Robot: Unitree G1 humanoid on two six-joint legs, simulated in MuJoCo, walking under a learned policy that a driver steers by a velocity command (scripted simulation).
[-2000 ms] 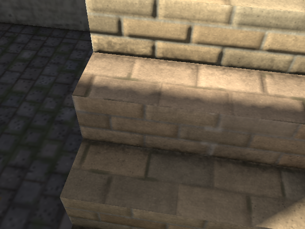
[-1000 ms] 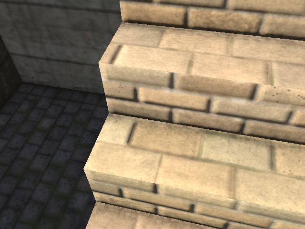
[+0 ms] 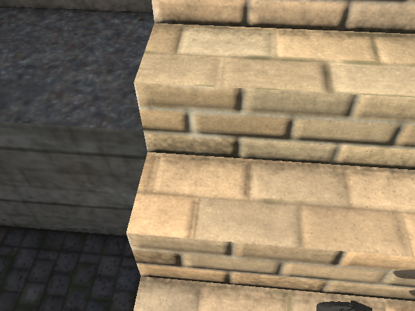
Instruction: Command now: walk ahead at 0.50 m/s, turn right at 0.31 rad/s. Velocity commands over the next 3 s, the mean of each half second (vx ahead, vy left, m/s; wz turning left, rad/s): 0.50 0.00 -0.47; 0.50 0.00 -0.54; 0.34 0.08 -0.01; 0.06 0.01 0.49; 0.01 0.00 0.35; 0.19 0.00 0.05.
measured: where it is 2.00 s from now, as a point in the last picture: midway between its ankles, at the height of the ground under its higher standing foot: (304, 99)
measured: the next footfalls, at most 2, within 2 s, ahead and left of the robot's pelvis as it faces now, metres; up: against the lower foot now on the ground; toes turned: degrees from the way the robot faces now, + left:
right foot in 0.38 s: +0.27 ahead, -0.17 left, +0.21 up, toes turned -3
left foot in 0.90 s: +0.55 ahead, -0.09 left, +0.43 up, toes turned -24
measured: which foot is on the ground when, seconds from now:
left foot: down 0.00-0.44, up 0.46-0.88, down 0.90-1.00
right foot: up 0.00-0.36, down 0.38-0.92, up 0.94-1.00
